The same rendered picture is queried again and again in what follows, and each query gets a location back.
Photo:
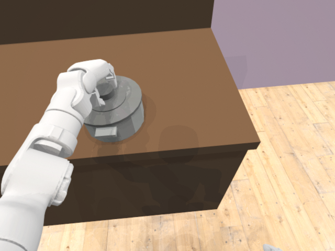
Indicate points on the lid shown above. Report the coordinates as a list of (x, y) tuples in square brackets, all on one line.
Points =
[(120, 107)]

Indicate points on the knob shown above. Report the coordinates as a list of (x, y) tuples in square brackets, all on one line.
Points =
[(105, 90)]

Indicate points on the table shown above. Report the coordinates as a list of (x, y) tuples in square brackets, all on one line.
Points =
[(196, 130)]

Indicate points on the left robot hand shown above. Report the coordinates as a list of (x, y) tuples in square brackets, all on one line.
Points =
[(101, 69)]

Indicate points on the pot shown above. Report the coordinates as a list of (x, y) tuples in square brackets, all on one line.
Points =
[(120, 131)]

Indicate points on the robot left upper arm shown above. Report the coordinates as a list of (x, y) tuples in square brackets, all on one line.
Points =
[(39, 181)]

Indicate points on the robot left forearm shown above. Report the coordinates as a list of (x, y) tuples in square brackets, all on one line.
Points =
[(59, 127)]

